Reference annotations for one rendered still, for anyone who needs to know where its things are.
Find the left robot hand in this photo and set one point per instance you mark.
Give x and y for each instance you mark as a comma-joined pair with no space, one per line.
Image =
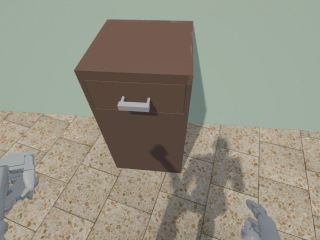
19,169

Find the cabinet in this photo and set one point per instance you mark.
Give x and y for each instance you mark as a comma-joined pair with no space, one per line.
146,51

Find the handle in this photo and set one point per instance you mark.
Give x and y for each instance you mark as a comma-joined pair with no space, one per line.
133,106

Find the right robot hand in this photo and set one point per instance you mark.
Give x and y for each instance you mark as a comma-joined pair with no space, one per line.
263,229

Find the drawer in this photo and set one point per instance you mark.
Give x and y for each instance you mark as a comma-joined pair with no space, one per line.
164,97

